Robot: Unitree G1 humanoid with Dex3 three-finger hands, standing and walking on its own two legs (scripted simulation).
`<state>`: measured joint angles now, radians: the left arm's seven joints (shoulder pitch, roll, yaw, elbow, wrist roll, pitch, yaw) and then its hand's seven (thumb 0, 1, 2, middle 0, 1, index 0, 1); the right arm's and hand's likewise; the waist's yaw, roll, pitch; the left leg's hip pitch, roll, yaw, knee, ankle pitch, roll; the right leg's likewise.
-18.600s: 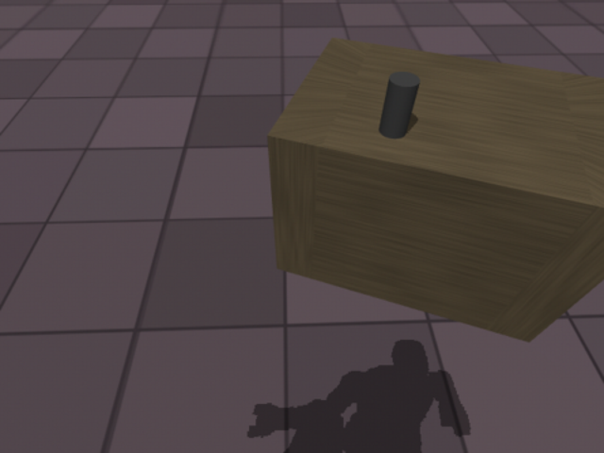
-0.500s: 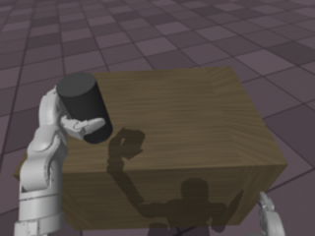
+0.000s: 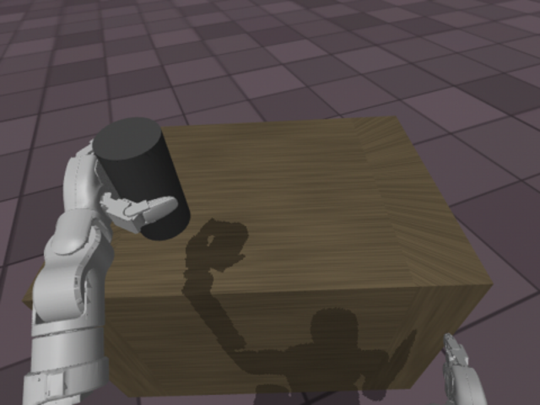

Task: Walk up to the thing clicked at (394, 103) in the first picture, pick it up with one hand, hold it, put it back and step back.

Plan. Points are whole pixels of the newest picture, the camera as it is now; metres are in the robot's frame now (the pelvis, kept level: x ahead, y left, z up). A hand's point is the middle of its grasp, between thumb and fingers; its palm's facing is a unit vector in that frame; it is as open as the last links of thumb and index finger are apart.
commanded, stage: hold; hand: left
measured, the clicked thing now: (148, 183) +0.33 +0.16 +0.21
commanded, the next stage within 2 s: crouch in 0.40 s
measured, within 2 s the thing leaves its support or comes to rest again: neither
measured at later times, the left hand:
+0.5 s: hand (140, 177) +0.34 +0.17 +0.21, palm faces +0.15 -0.99 +0.01, open 11.0 cm
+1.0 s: hand (155, 193) +0.40 +0.19 +0.13, palm faces +0.16 -0.99 +0.01, open 11.0 cm
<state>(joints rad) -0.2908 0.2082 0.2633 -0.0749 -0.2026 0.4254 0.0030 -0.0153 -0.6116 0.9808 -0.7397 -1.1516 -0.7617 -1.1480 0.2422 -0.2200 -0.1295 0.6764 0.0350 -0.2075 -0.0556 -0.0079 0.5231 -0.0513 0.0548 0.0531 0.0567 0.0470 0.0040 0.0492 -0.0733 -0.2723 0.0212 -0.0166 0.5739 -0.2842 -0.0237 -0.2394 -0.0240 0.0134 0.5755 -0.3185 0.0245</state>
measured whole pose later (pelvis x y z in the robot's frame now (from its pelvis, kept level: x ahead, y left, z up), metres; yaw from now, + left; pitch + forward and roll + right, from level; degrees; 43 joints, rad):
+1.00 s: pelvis -0.01 +0.00 +0.00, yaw -1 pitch +3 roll +0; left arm -0.48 0.29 0.27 0.45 -0.17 0.12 -0.02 -0.01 -0.61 0.98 -0.74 -1.15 -0.76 -1.15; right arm 0.18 -0.22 -0.10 0.72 0.02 -0.24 -0.05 -0.01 0.55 -0.05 0.06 0.05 0.06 0.05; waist -0.05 0.01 -0.04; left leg -0.38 0.03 -0.01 0.61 -0.28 -0.02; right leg -0.35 -0.02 0.02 0.61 -0.31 0.03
